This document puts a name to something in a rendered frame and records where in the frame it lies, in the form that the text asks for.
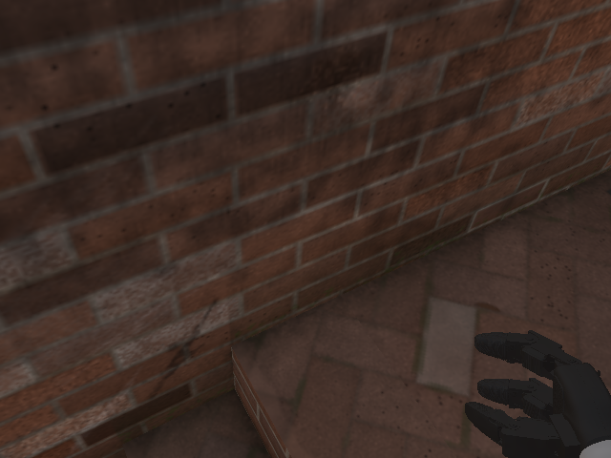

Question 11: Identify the robot right hand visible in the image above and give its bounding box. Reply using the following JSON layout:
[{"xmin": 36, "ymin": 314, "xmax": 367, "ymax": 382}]
[{"xmin": 465, "ymin": 330, "xmax": 611, "ymax": 458}]

